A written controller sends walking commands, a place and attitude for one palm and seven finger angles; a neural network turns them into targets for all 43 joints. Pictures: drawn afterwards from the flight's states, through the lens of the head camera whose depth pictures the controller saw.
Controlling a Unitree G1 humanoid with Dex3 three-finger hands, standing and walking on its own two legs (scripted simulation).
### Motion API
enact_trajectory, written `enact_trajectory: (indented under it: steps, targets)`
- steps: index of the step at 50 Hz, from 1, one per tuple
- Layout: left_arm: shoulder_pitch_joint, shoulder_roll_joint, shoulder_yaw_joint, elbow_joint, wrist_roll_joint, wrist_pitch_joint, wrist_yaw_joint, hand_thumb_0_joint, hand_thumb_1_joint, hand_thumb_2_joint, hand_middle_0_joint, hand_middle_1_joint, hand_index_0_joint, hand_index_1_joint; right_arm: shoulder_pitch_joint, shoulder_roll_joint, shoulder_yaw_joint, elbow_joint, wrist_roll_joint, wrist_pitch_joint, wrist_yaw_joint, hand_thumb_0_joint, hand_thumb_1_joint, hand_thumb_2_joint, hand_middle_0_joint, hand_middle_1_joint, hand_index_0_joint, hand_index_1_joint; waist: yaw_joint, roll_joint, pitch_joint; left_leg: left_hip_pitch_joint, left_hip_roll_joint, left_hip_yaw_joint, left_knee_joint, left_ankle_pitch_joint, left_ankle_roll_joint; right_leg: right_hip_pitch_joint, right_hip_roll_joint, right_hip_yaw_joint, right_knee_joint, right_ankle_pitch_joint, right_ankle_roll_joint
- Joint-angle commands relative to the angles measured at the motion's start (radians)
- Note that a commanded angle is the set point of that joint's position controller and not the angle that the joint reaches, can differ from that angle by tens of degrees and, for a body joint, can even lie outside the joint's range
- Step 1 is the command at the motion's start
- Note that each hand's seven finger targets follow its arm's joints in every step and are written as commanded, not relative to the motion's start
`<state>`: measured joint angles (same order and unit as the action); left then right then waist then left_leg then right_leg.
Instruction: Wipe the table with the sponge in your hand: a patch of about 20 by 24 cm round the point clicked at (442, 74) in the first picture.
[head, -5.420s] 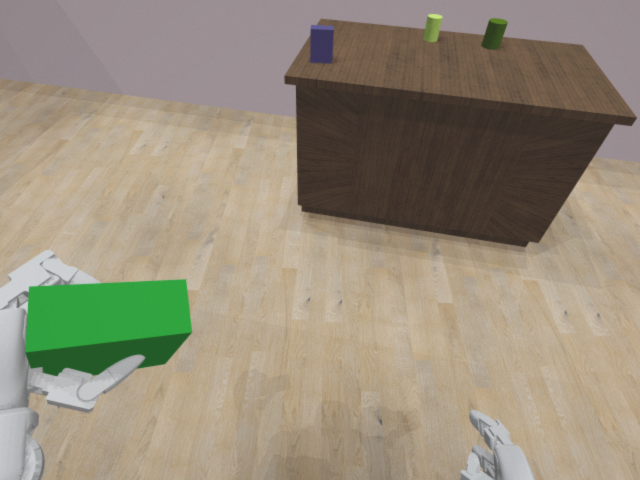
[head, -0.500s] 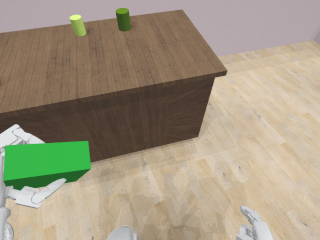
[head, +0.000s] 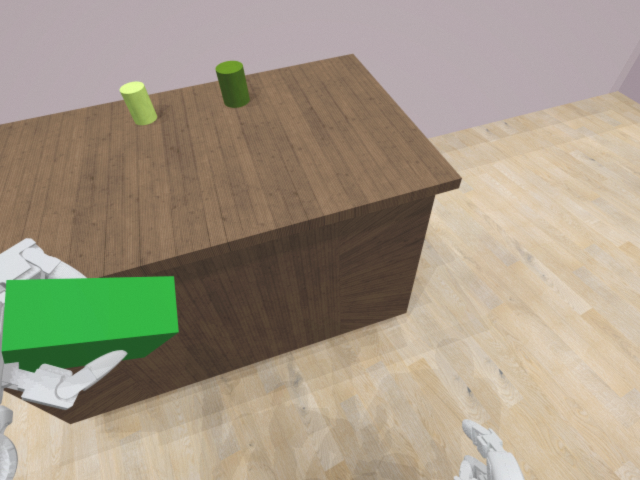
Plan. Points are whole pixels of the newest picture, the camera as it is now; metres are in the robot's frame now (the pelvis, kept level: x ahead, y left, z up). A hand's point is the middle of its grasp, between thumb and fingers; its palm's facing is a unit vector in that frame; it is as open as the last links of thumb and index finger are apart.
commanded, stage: take the last steps up to it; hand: left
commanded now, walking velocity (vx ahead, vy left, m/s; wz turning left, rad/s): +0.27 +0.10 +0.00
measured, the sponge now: (113, 324) +0.23 +0.21 +0.16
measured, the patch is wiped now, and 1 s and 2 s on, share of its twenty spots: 0.00 0.00 0.00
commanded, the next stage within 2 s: come to a stop and stand still in 0.84 s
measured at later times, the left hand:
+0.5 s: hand (57, 224) +0.32 +0.29 +0.19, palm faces +0.41 -0.82 -0.40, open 9.4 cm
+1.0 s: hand (119, 201) +0.36 +0.24 +0.19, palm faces +0.33 -0.84 -0.43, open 9.4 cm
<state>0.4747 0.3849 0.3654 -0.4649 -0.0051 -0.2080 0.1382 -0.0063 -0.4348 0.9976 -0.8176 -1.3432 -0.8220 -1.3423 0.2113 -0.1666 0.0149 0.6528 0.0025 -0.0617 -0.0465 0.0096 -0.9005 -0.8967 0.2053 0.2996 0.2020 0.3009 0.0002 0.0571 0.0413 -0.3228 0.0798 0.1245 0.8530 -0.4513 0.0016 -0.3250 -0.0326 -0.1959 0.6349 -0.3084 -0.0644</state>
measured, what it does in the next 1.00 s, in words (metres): walks ahead: left foot, then right foot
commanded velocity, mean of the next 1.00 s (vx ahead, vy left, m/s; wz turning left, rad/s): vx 0.16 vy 0.07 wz -0.02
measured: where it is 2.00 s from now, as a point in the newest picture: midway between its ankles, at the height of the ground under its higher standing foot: outside the picture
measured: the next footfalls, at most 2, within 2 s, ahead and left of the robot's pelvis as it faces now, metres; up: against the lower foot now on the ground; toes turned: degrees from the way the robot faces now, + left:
left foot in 0.34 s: +0.18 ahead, +0.17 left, +0.00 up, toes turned +8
right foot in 0.70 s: +0.17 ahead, -0.07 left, +0.00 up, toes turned -5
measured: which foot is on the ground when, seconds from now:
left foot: up 0.00-0.32, down 0.34-0.72, up 0.74-1.00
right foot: down 0.00-0.36, up 0.38-0.68, down 0.70-1.00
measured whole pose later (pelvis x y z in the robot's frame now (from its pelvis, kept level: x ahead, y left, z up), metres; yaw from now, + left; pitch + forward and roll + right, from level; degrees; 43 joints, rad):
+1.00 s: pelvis +0.13 +0.02 +0.02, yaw -1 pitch -1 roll +2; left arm 0.48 0.36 0.33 -0.50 -0.01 -0.23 0.15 -0.01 -0.43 1.00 -0.81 -1.35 -0.82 -1.34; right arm 0.19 -0.26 -0.03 0.60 -0.01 -0.06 -0.06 0.01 -0.91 -0.90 0.20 0.30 0.20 0.30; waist -0.03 -0.03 0.06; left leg -0.36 0.04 0.09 0.68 -0.31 -0.01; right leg -0.22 -0.04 -0.12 0.49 -0.26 -0.06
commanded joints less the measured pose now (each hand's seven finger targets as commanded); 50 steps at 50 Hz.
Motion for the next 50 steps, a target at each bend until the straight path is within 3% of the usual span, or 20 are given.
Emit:
enact_trajectory:
  steps: [1,4,6,12,15,16,17,18,19,20,25,30,33,34,36,37,40,43,47,50]
  targets:
    - [-0.098,0.182,0.147,-0.175,-0.026,-0.072,0.024,0.0,0.1,1.3,-1.2,-1.6,-1.2,-1.6,-0.094,-0.131,-0.064,-0.149,0.003,-0.057,0.001,0.0,-0.9,-0.9,0.2,0.3,0.2,0.3,-0.003,-0.199,-0.099,-0.411,0.013,-0.157,0.447,0.023,-0.027,0.328,-0.409,0.573,-0.34,0.261,-0.139]
    - [-0.097,0.172,0.12,-0.253,-0.008,-0.104,0.023,0.0,0.1,1.3,-1.2,-1.6,-1.2,-1.6,-0.129,-0.114,-0.043,-0.147,-0.004,-0.034,-0.003,0.0,-0.9,-0.9,0.2,0.3,0.2,0.3,-0.001,-0.09,-0.102,-0.361,0.023,-0.113,0.339,0.101,-0.033,0.27,-0.318,0.296,-0.297,0.521,-0.086]
    - [-0.065,0.17,0.122,-0.24,-0.009,-0.108,0.028,0.0,0.1,1.3,-1.2,-1.6,-1.2,-1.6,-0.108,-0.12,-0.047,-0.155,-0.007,-0.03,-0.001,0.0,-0.9,-0.9,0.2,0.3,0.2,0.3,-0.009,-0.139,-0.094,-0.284,0.028,-0.07,0.177,0.166,-0.029,0.218,-0.286,0.194,-0.306,0.528,-0.068]
    - [-0.007,0.178,0.155,-0.297,-0.024,-0.089,0.054,0.0,0.1,1.3,-1.2,-1.6,-1.2,-1.6,-0.084,-0.111,-0.07,-0.215,-0.004,-0.047,-0.012,0.0,-0.9,-0.9,0.2,0.3,0.2,0.3,0.028,-0.202,-0.155,-0.077,-0.028,0.049,-0.219,0.197,-0.009,0.281,-0.268,0.199,-0.253,0.486,-0.072]
    - [-0.023,0.158,0.139,-0.308,-0.025,-0.084,0.059,0.0,0.1,1.3,-1.2,-1.6,-1.2,-1.6,-0.053,-0.13,-0.08,-0.215,-0.002,-0.043,-0.023,0.0,-0.9,-0.9,0.2,0.3,0.2,0.3,-0.001,-0.115,-0.189,0.135,-0.043,0.069,-0.408,0.317,-0.003,0.222,-0.201,0.14,-0.09,0.373,-0.015]
    - [-0.058,0.156,0.131,-0.325,-0.025,-0.092,0.057,0.0,0.1,1.3,-1.2,-1.6,-1.2,-1.6,-0.045,-0.147,-0.089,-0.219,0.003,-0.043,-0.028,0.0,-0.9,-0.9,0.2,0.3,0.2,0.3,-0.016,-0.006,-0.21,0.261,0.004,-0.007,-0.441,0.348,0.023,0.129,-0.161,0.117,0.064,0.303,0.017]
    - [-0.069,0.15,0.128,-0.33,-0.026,-0.101,0.057,0.0,0.1,1.3,-1.2,-1.6,-1.2,-1.6,-0.054,-0.172,-0.098,-0.22,0.004,-0.042,-0.027,0.0,-0.9,-0.9,0.2,0.3,0.2,0.3,-0.012,0.212,-0.226,0.395,0.201,-0.273,-0.461,0.478,0.11,-0.087,-0.052,0.067,0.264,-0.086,0.065]
    - [-0.09,0.154,0.119,-0.315,-0.023,-0.11,0.055,0.0,0.1,1.3,-1.2,-1.6,-1.2,-1.6,-0.055,-0.164,-0.09,-0.232,0.007,-0.044,-0.022,0.0,-0.9,-0.9,0.2,0.3,0.2,0.3,-0.005,0.243,-0.204,0.381,0.333,-0.468,-0.519,0.558,0.201,-0.196,0.003,0.109,0.455,-0.359,0.066]
    - [-0.1,0.16,0.112,-0.234,-0.014,-0.109,0.048,0.0,0.1,1.3,-1.2,-1.6,-1.2,-1.6,-0.059,-0.162,-0.086,-0.232,0.011,-0.05,-0.016,0.0,-0.9,-0.9,0.2,0.3,0.2,0.3,-0.01,0.155,-0.129,0.291,0.337,-0.499,-0.547,0.516,0.216,-0.235,0.004,0.146,0.546,-0.335,0.059]
    - [-0.12,0.198,0.134,-0.24,-0.015,-0.105,0.041,0.0,0.1,1.3,-1.2,-1.6,-1.2,-1.6,-0.092,-0.153,-0.066,-0.206,-0.004,-0.053,-0.02,0.0,-0.9,-0.9,0.2,0.3,0.2,0.3,-0.007,0.166,-0.137,0.235,0.342,-0.462,-0.557,0.436,0.222,-0.247,-0.047,0.168,0.585,-0.295,0.071]
    - [-0.061,0.146,0.102,-0.353,-0.02,-0.096,0.021,0.0,0.1,1.3,-1.2,-1.6,-1.2,-1.6,-0.078,-0.144,-0.069,-0.19,0.007,-0.075,-0.006,0.0,-0.9,-0.9,0.2,0.3,0.2,0.3,0.004,0.18,-0.131,0.11,0.199,-0.176,-0.558,0.334,0.168,-0.152,-0.049,0.115,0.391,-0.098,0.09]
    - [-0.031,0.149,0.118,-0.303,-0.024,-0.076,0.031,0.0,0.1,1.3,-1.2,-1.6,-1.2,-1.6,-0.063,-0.136,-0.051,-0.182,0.001,-0.094,-0.012,0.0,-0.9,-0.9,0.2,0.3,0.2,0.3,-0.003,0.162,-0.152,0.111,0.205,-0.148,-0.53,0.338,0.14,-0.005,0.007,0.044,0.076,-0.097,0.099]
    - [-0.06,0.146,0.123,-0.21,-0.02,-0.055,0.039,0.0,0.1,1.3,-1.2,-1.6,-1.2,-1.6,-0.073,-0.135,-0.049,-0.173,0.005,-0.077,-0.024,0.0,-0.9,-0.9,0.2,0.3,0.2,0.3,0.005,0.084,-0.153,0.043,0.171,-0.11,-0.414,0.166,0.092,0.147,0.013,0.042,-0.15,-0.014,0.09]
    - [-0.088,0.144,0.117,-0.187,-0.014,-0.053,0.037,0.0,0.1,1.3,-1.2,-1.6,-1.2,-1.6,-0.07,-0.126,-0.049,-0.176,0.006,-0.07,-0.026,0.0,-0.9,-0.9,0.2,0.3,0.2,0.3,-0.003,-0.004,-0.143,0.001,0.113,-0.058,-0.319,0.075,0.061,0.171,-0.036,0.127,-0.227,0.009,0.061]
    - [-0.129,0.191,0.129,-0.144,-0.017,-0.041,0.043,0.0,0.1,1.3,-1.2,-1.6,-1.2,-1.6,-0.092,-0.1,-0.034,-0.184,0.002,-0.062,-0.027,0.0,-0.9,-0.9,0.2,0.3,0.2,0.3,-0.002,-0.324,-0.087,-0.232,-0.055,-0.006,0.039,-0.103,-0.005,0.207,-0.341,0.625,-0.391,0.043,-0.091]
    - [-0.175,0.172,0.109,-0.141,-0.027,-0.038,0.035,0.0,0.1,1.3,-1.2,-1.6,-1.2,-1.6,-0.101,-0.124,-0.047,-0.173,0.002,-0.069,-0.02,0.0,-0.9,-0.9,0.2,0.3,0.2,0.3,0.009,-0.326,-0.088,-0.262,-0.044,-0.082,0.207,-0.071,-0.011,0.186,-0.384,0.662,-0.421,0.02,-0.118]
    - [-0.151,0.155,0.1,-0.145,-0.02,-0.059,0.032,0.0,0.1,1.3,-1.2,-1.6,-1.2,-1.6,-0.112,-0.113,-0.029,-0.154,0.003,-0.058,-0.014,0.0,-0.9,-0.9,0.2,0.3,0.2,0.3,-0.003,-0.177,-0.088,-0.295,-0.011,-0.123,0.266,0.045,-0.029,0.244,-0.317,0.453,-0.332,0.369,-0.114]
    - [-0.095,0.156,0.102,-0.177,-0.009,-0.084,0.037,0.0,0.1,1.3,-1.2,-1.6,-1.2,-1.6,-0.112,-0.115,-0.03,-0.158,-0.005,-0.044,-0.017,0.0,-0.9,-0.9,0.2,0.3,0.2,0.3,-0.001,-0.167,-0.134,-0.199,-0.028,-0.061,0.079,0.097,-0.024,0.27,-0.252,0.254,-0.279,0.61,-0.07]
    - [-0.022,0.175,0.133,-0.267,-0.02,-0.093,0.048,0.0,0.1,1.3,-1.2,-1.6,-1.2,-1.6,-0.108,-0.117,-0.05,-0.203,-0.008,-0.052,-0.017,0.0,-0.9,-0.9,0.2,0.3,0.2,0.3,0.029,-0.178,-0.169,-0.091,-0.051,-0.007,-0.178,0.123,-0.008,0.319,-0.243,0.26,-0.264,0.583,-0.082]
    - [0.029,0.161,0.137,-0.288,-0.034,-0.078,0.051,0.0,0.1,1.3,-1.2,-1.6,-1.2,-1.6,-0.082,-0.12,-0.054,-0.22,-0.007,-0.043,-0.018,0.0,-0.9,-0.9,0.2,0.3,0.2,0.3,0.011,-0.131,-0.209,0.063,-0.074,-0.01,-0.387,0.283,-0.015,0.313,-0.189,0.223,-0.19,0.564,-0.029]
